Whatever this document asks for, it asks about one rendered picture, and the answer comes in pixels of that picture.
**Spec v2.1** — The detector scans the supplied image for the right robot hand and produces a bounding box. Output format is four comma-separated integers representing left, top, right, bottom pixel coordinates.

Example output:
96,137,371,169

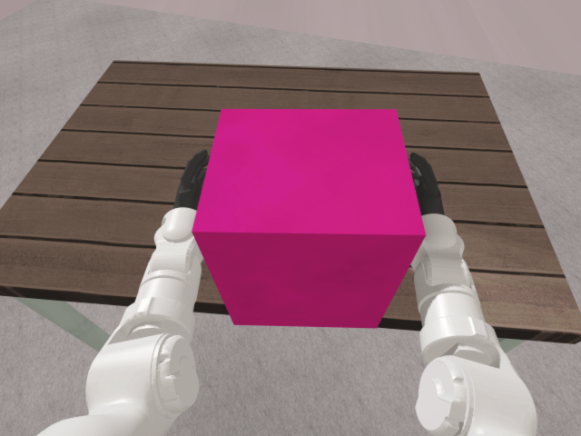
408,153,445,216

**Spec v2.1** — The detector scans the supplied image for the table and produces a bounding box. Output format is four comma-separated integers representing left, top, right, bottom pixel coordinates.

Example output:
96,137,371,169
0,60,581,353

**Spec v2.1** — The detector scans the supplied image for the carton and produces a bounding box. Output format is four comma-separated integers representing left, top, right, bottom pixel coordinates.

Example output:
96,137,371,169
192,109,426,328

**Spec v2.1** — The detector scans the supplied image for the right robot forearm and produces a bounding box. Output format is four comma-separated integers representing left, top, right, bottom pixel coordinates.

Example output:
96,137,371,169
411,213,537,435

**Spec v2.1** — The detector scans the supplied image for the right robot upper arm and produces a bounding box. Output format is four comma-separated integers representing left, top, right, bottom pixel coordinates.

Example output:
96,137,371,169
415,355,537,436

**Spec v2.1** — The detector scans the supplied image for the left robot upper arm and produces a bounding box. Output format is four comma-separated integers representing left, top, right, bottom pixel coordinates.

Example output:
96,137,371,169
36,332,200,436

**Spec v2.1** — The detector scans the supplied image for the left robot hand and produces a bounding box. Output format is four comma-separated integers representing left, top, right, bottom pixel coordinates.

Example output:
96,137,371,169
173,149,210,211

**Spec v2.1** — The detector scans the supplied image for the left robot forearm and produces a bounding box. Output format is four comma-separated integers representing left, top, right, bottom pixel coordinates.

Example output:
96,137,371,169
85,207,203,412

